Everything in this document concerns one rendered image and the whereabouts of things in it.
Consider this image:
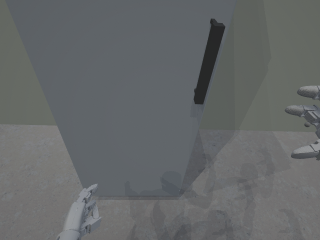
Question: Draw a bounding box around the robot right hand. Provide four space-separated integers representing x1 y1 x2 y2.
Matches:
285 85 320 161

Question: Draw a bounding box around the robot left forearm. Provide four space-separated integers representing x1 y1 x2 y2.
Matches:
55 230 81 240

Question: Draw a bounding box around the fridge door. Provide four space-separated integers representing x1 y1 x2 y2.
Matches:
5 0 236 196

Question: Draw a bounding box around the handle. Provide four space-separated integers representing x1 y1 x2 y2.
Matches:
194 18 225 105

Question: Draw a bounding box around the robot left hand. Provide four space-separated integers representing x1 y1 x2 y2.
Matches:
62 184 102 237

